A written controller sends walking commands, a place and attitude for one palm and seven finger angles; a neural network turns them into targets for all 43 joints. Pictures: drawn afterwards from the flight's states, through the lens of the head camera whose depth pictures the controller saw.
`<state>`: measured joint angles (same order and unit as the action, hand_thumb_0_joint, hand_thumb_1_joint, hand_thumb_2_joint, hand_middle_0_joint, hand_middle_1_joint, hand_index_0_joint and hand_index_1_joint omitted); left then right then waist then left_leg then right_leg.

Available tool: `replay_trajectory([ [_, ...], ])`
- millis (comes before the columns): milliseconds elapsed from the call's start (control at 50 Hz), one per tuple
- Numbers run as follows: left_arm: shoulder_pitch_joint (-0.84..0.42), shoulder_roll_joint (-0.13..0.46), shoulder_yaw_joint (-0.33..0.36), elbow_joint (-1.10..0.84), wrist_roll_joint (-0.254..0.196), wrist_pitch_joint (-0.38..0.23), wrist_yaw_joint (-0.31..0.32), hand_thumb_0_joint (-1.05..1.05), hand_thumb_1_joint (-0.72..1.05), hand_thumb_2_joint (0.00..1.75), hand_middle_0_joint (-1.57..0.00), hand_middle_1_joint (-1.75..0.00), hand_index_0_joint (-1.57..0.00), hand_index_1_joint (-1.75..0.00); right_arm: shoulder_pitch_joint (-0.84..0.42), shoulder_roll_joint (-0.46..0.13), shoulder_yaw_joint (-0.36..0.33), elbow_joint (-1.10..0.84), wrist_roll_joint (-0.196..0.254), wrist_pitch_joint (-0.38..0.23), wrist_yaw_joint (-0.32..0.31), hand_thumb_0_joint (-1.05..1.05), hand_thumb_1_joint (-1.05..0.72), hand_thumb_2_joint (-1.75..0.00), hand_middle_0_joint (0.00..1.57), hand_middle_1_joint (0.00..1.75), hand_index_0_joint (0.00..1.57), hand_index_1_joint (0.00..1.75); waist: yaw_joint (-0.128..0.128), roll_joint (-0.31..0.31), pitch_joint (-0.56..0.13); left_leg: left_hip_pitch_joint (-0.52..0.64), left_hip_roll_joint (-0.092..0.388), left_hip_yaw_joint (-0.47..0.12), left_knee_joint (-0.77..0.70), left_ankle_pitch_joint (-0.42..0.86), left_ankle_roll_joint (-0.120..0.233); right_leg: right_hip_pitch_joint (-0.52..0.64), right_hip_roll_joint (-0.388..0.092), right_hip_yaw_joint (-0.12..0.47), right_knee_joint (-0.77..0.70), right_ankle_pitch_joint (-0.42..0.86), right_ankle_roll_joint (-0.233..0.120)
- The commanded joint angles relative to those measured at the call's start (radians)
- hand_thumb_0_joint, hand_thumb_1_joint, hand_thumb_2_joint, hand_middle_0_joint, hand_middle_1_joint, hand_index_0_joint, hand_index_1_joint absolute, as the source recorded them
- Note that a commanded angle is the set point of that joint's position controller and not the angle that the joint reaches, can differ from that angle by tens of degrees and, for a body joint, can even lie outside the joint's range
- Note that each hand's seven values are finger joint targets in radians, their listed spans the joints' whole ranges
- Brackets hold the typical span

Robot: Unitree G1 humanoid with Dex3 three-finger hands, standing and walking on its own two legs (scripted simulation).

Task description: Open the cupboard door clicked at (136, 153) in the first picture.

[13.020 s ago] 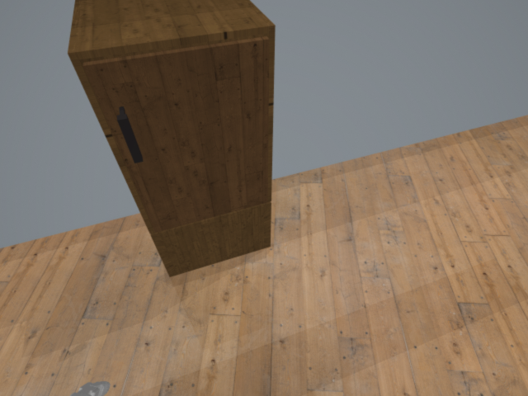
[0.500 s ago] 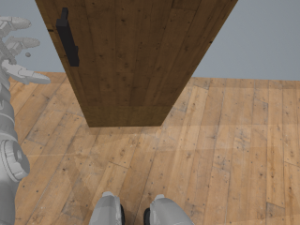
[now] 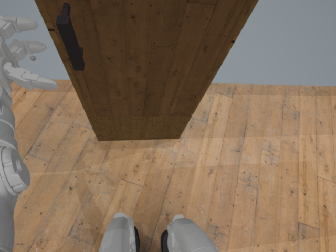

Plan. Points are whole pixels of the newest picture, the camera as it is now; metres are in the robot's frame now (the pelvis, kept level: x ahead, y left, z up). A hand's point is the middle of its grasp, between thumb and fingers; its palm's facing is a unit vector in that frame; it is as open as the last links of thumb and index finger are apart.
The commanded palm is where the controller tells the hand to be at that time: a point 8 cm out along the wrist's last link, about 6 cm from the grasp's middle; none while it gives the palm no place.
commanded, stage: move the hooked fingers beside the handle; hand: left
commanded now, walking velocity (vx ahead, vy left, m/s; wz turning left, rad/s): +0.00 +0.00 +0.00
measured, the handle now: (73, 39) +0.57 +0.17 +0.08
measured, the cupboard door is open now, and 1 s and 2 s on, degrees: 0 0 0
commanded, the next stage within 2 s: slide the fingers in behind the handle in 0.28 s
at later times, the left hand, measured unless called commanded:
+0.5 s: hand (35, 57) +0.52 +0.24 +0.08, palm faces +0.00 -1.00 -0.02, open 14.0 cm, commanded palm +0.51 +0.26 +0.07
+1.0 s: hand (58, 60) +0.52 +0.19 +0.07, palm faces +0.00 -1.00 -0.01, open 14.0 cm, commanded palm +0.50 +0.22 +0.07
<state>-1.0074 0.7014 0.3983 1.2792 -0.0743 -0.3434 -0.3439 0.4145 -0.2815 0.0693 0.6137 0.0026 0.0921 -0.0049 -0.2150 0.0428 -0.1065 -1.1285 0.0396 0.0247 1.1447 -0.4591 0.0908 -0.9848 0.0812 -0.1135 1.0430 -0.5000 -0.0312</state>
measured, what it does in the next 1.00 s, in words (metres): stands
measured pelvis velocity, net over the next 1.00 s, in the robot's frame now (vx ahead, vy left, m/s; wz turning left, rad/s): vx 0.00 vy -0.01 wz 0.01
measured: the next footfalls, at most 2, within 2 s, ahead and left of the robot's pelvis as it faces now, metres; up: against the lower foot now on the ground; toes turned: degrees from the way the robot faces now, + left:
none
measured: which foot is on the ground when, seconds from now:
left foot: down 0.00-1.00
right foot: down 0.00-1.00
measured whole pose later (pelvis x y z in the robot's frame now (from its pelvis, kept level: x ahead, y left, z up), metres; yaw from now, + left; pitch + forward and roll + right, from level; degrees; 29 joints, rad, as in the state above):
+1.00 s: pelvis +0.00 -0.01 +0.00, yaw +0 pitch +24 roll -6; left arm -0.96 0.55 0.36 1.23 -0.09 -0.39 -0.25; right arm 0.41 -0.27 0.05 0.63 0.00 0.09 0.02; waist -0.20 0.04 -0.12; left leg -1.09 0.04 0.03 1.13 -0.46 0.08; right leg -0.95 0.08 -0.11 1.05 -0.51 -0.04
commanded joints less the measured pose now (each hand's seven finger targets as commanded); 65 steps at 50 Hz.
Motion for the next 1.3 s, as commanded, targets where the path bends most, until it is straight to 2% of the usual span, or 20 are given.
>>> replay_trajectory([
  [0,-0.448,0.180,0.007,-0.256,-0.047,-0.093,-0.029,0.00,-0.50,0.30,-0.30,-1.20,-0.30,-1.20,0.193,-0.222,-0.083,-0.020,-0.007,-0.009,-0.017,0.00,-0.90,-0.90,0.20,0.30,0.20,0.30,-0.023,0.205,-0.511,0.694,0.033,-0.200,-0.119,0.431,-0.066,-0.090,0.008,0.061,-0.111,0.240,-0.004],
  [120,-0.390,0.273,0.084,-0.200,-0.037,-0.070,-0.011,0.00,-0.50,0.30,-0.30,-1.20,-0.30,-1.20,0.206,-0.224,-0.079,-0.022,-0.005,-0.014,-0.018,0.00,-0.90,-0.90,0.20,0.30,0.20,0.30,0.002,0.147,-0.484,0.575,0.019,-0.164,-0.108,0.410,-0.050,-0.001,0.007,0.073,-0.113,0.261,0.000],
  [200,-0.384,0.311,0.101,-0.251,-0.015,-0.085,0.006,0.00,-0.50,0.30,-0.30,-1.20,-0.30,-1.20,0.198,-0.219,-0.076,-0.036,-0.006,-0.013,-0.014,0.00,-0.90,-0.90,0.20,0.30,0.20,0.30,0.023,0.213,-0.514,0.593,0.017,-0.152,-0.103,0.440,-0.055,0.013,0.007,0.079,-0.106,0.285,-0.002],
  [260,-0.415,0.293,0.091,-0.275,-0.026,-0.108,0.003,0.00,-0.50,0.30,-0.30,-1.20,-0.30,-1.20,0.195,-0.216,-0.078,-0.032,-0.006,-0.013,-0.015,0.00,-0.90,-0.90,0.20,0.30,0.20,0.30,0.004,0.199,-0.509,0.607,0.021,-0.158,-0.097,0.443,-0.053,0.002,0.011,0.079,-0.105,0.287,-0.002],
  [300,-0.423,0.272,0.076,-0.320,-0.034,-0.118,-0.008,0.00,-0.50,0.30,-0.30,-1.20,-0.30,-1.20,0.192,-0.216,-0.083,-0.030,-0.004,-0.009,-0.012,0.00,-0.90,-0.90,0.20,0.30,0.20,0.30,0.013,0.246,-0.568,0.674,0.023,-0.164,-0.104,0.475,-0.061,0.001,0.011,0.078,-0.108,0.295,-0.003],
  [380,-0.388,0.234,0.054,-0.244,-0.045,-0.087,-0.027,0.00,-0.50,0.30,-0.30,-1.20,-0.30,-1.20,0.197,-0.221,-0.084,-0.016,0.002,-0.003,-0.016,0.00,-0.90,-0.90,0.20,0.30,0.20,0.30,-0.007,0.182,-0.502,0.653,0.026,-0.169,-0.111,0.458,-0.057,-0.020,0.013,0.070,-0.119,0.286,0.001],
  [400,-0.398,0.172,0.002,-0.233,-0.047,-0.074,-0.032,0.00,-0.50,0.30,-0.30,-1.20,-0.30,-1.20,0.192,-0.214,-0.083,-0.015,0.004,-0.002,-0.015,0.00,-0.90,-0.90,0.20,0.30,0.20,0.30,-0.019,0.184,-0.482,0.643,0.022,-0.167,-0.113,0.437,-0.055,-0.032,0.012,0.069,-0.125,0.276,0.004],
  [440,-0.398,0.137,-0.020,-0.233,-0.048,-0.058,-0.031,0.00,-0.50,0.30,-0.30,-1.20,-0.30,-1.20,0.193,-0.213,-0.085,-0.011,0.001,-0.004,-0.013,0.00,-0.90,-0.90,0.20,0.30,0.20,0.30,-0.020,0.191,-0.466,0.651,0.022,-0.170,-0.118,0.425,-0.054,-0.049,0.011,0.065,-0.131,0.264,0.002],
  [660,-0.367,0.167,0.045,-0.307,-0.044,-0.110,0.043,0.00,-0.50,0.30,-0.30,-1.20,-0.30,-1.20,0.187,-0.203,-0.087,-0.029,-0.009,-0.008,0.001,0.00,-0.90,-0.90,0.20,0.30,0.20,0.30,0.024,0.189,-0.520,0.663,0.016,-0.161,-0.111,0.505,-0.062,0.011,0.009,0.069,-0.105,0.319,-0.005],
  [720,-0.389,0.101,-0.004,-0.301,-0.032,-0.112,0.062,0.00,-0.50,0.30,-0.30,-1.20,-0.30,-1.20,0.176,-0.196,-0.090,-0.027,-0.009,-0.006,0.009,0.00,-0.90,-0.90,0.20,0.30,0.20,0.30,0.008,0.189,-0.494,0.676,0.019,-0.168,-0.118,0.473,-0.064,-0.021,0.010,0.067,-0.115,0.289,0.000],
  [760,-0.385,0.134,0.029,-0.332,-0.033,-0.127,0.074,0.00,-0.50,0.30,-0.30,-1.20,-0.30,-1.20,0.183,-0.201,-0.093,-0.030,-0.012,-0.006,0.008,0.00,-0.90,-0.90,0.20,0.30,0.20,0.30,0.021,0.198,-0.534,0.706,0.021,-0.176,-0.119,0.512,-0.069,-0.010,0.011,0.066,-0.105,0.301,-0.005],
  [780,-0.384,0.096,-0.001,-0.330,-0.031,-0.131,0.075,0.00,-0.50,0.30,-0.30,-1.20,-0.30,-1.20,0.175,-0.196,-0.095,-0.030,-0.009,-0.006,0.010,0.00,-0.90,-0.90,0.20,0.30,0.20,0.30,0.018,0.208,-0.540,0.726,0.023,-0.180,-0.123,0.512,-0.074,-0.024,0.010,0.065,-0.108,0.295,-0.004],
  [820,-0.392,0.051,-0.025,-0.317,-0.036,-0.131,0.079,0.00,-0.50,0.30,-0.30,-1.20,-0.30,-1.20,0.173,-0.193,-0.097,-0.022,-0.012,-0.008,0.013,0.00,-0.90,-0.90,0.20,0.30,0.20,0.30,0.004,0.180,-0.518,0.710,0.024,-0.182,-0.123,0.475,-0.071,-0.035,0.010,0.063,-0.114,0.278,-0.001],
  [900,-0.389,0.066,-0.016,-0.235,-0.030,-0.111,0.089,0.00,-0.50,0.30,-0.30,-1.20,-0.30,-1.20,0.180,-0.198,-0.093,-0.017,-0.008,-0.008,0.009,0.00,-0.90,-0.90,0.20,0.30,0.20,0.30,-0.010,0.113,-0.446,0.609,0.013,-0.163,-0.128,0.382,-0.055,-0.009,0.008,0.072,-0.125,0.255,0.002],
  [980,-0.405,0.066,-0.013,-0.257,-0.024,-0.126,0.101,0.00,-0.50,0.30,-0.30,-1.20,-0.30,-1.20,0.180,-0.195,-0.092,-0.018,-0.013,-0.016,0.011,0.00,-0.90,-0.90,0.20,0.30,0.20,0.30,0.000,0.146,-0.485,0.631,0.012,-0.166,-0.122,0.402,-0.058,-0.019,0.006,0.071,-0.112,0.259,-0.002],
  [1080,-0.459,0.028,-0.050,-0.256,-0.012,-0.140,0.122,0.00,-0.50,0.30,-0.30,-1.20,-0.30,-1.20,0.180,-0.192,-0.093,-0.013,-0.017,-0.024,0.014,0.00,-0.90,-0.90,0.20,0.30,0.20,0.30,-0.019,0.161,-0.476,0.628,0.014,-0.176,-0.120,0.359,-0.059,-0.053,0.004,0.071,-0.106,0.229,-0.001],
  [1100,-0.453,0.054,-0.025,-0.256,-0.011,-0.140,0.129,0.00,-0.50,0.30,-0.30,-1.20,-0.30,-1.20,0.182,-0.196,-0.094,-0.012,-0.019,-0.025,0.015,0.00,-0.90,-0.90,0.20,0.30,0.20,0.30,-0.008,0.176,-0.488,0.625,0.011,-0.173,-0.117,0.359,-0.059,-0.047,0.002,0.073,-0.105,0.227,-0.003],
  [1160,-0.466,-0.016,-0.071,-0.305,-0.011,-0.153,0.137,0.00,-0.50,0.30,-0.30,-1.20,-0.30,-1.20,0.188,-0.187,-0.099,-0.012,-0.022,-0.029,0.023,0.00,-0.90,-0.90,0.20,0.30,0.20,0.30,-0.010,0.200,-0.542,0.691,0.012,-0.182,-0.113,0.424,-0.064,-0.050,0.004,0.067,-0.099,0.257,-0.006],
  [1200,-0.438,-0.012,-0.067,-0.303,-0.010,-0.151,0.139,0.00,-0.50,0.30,-0.30,-1.20,-0.30,-1.20,0.190,-0.189,-0.104,-0.003,-0.021,-0.026,0.024,0.00,-0.90,-0.90,0.20,0.30,0.20,0.30,-0.004,0.184,-0.564,0.694,0.013,-0.174,-0.108,0.445,-0.065,-0.030,0.005,0.071,-0.105,0.280,-0.003],
  [1280,-0.434,-0.047,-0.083,-0.280,-0.023,-0.136,0.145,0.00,-0.50,0.30,-0.30,-1.20,-0.30,-1.20,0.191,-0.187,-0.103,0.002,-0.018,-0.024,0.027,0.00,-0.90,-0.90,0.20,0.30,0.20,0.30,-0.012,0.150,-0.518,0.661,0.008,-0.167,-0.118,0.423,-0.059,-0.010,0.007,0.068,-0.115,0.285,-0.002],
])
